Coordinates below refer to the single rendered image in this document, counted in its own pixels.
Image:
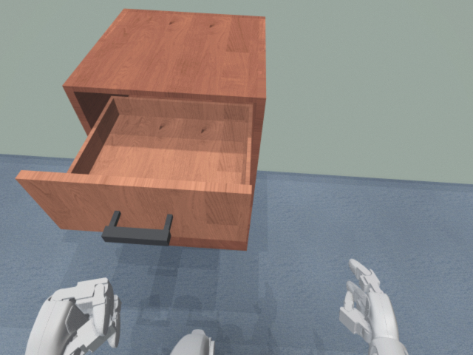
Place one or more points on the cabinet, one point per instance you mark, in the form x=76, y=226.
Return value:
x=177, y=56

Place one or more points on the robot left thigh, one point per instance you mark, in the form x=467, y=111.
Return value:
x=194, y=344

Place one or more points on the robot right forearm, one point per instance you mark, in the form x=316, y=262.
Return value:
x=386, y=346

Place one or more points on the drawer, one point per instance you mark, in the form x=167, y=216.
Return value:
x=149, y=157

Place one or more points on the robot left hand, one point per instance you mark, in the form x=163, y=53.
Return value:
x=86, y=310

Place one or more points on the handle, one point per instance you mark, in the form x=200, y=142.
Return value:
x=155, y=237

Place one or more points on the robot right hand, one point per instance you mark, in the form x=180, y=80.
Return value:
x=375, y=316

